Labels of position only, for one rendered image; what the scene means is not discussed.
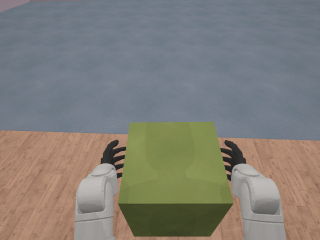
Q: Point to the robot right forearm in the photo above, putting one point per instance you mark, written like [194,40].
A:
[260,204]

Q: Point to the robot left hand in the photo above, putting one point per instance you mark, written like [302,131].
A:
[108,156]

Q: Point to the robot left forearm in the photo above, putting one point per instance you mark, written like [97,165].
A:
[94,204]

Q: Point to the robot right hand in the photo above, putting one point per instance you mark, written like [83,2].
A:
[236,157]

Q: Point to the carton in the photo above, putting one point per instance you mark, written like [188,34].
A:
[174,182]

